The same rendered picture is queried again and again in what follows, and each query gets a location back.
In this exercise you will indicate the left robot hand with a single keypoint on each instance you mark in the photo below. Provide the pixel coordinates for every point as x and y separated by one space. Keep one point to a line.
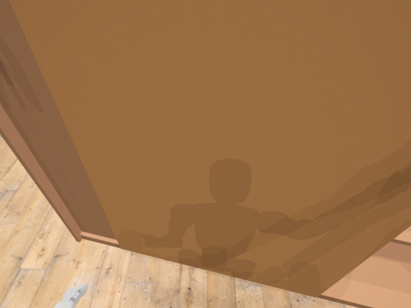
72 296

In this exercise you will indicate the wardrobe door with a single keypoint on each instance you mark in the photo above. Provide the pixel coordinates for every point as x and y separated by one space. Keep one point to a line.
26 98
267 140

